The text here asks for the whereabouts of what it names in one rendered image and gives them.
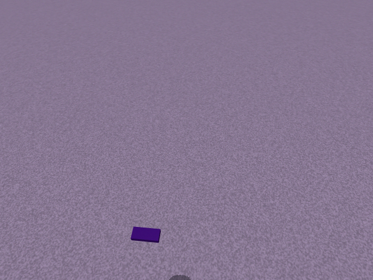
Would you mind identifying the small box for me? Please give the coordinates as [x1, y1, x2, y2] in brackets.
[131, 227, 161, 243]

